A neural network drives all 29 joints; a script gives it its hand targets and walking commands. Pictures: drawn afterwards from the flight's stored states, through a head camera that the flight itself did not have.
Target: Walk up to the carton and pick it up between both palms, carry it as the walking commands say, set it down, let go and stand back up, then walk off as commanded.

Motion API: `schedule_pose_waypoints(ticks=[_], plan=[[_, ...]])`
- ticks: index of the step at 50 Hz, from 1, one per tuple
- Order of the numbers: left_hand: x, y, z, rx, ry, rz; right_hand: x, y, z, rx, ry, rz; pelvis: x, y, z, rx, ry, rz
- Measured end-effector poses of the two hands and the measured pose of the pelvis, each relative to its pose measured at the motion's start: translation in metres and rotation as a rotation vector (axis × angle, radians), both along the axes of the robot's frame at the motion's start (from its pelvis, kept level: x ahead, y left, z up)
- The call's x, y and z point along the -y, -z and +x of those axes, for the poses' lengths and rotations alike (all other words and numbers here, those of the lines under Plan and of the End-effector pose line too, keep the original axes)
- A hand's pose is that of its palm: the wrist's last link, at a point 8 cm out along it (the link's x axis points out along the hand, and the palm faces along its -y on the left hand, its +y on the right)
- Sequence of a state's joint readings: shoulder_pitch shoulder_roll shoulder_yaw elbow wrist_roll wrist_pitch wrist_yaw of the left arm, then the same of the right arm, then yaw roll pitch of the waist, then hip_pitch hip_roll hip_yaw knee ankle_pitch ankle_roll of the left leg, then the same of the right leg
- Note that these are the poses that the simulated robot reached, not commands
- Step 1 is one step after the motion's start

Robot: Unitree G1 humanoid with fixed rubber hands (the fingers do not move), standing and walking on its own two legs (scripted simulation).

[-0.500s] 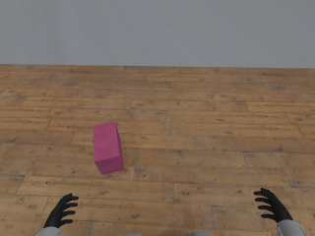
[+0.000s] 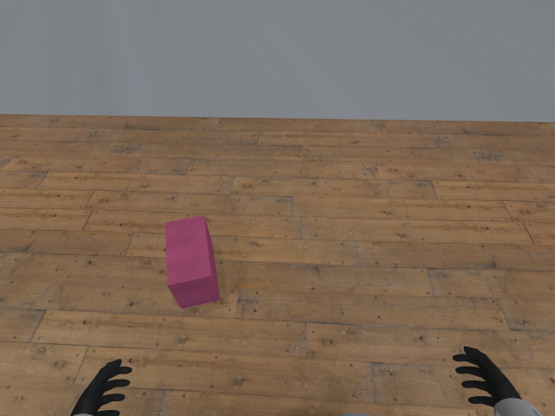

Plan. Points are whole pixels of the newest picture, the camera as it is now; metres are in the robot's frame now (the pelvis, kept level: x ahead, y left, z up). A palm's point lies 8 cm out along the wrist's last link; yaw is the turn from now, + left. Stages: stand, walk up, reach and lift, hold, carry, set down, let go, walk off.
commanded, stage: stand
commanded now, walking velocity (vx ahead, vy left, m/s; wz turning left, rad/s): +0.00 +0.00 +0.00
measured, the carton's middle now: (192, 261) +0.73 +0.36 -0.66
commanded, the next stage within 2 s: walk up in 1.12 s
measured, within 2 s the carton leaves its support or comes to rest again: neither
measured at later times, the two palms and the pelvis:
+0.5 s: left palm out of the picture +0.12 +0.30 -0.08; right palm out of the picture +0.12 -0.31 -0.08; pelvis +0.00 +0.00 +0.02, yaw +0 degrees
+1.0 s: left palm out of the picture +0.10 +0.31 -0.08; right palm out of the picture +0.10 -0.31 -0.08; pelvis +0.00 +0.00 +0.02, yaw +0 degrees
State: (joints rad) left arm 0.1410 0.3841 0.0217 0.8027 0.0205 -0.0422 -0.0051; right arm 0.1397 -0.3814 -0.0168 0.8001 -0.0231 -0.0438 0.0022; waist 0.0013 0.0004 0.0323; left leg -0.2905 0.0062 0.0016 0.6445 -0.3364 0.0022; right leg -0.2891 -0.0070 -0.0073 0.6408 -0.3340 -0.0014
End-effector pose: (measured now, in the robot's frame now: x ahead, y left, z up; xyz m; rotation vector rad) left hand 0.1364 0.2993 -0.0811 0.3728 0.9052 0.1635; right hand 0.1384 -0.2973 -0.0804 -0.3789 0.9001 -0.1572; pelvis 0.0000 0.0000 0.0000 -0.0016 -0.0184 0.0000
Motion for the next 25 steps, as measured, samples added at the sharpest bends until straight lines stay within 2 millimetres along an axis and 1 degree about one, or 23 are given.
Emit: schedule_pose_waypoints(ticks=[25], plan=[[-0.006, -0.003, -0.020, -0.117, -0.043, 0.002, 0.009, -0.002, -0.022, -0.121, 0.051, 0.002, 0.001, -0.018, -0.001, 0.021, 0.000, 0.002]])
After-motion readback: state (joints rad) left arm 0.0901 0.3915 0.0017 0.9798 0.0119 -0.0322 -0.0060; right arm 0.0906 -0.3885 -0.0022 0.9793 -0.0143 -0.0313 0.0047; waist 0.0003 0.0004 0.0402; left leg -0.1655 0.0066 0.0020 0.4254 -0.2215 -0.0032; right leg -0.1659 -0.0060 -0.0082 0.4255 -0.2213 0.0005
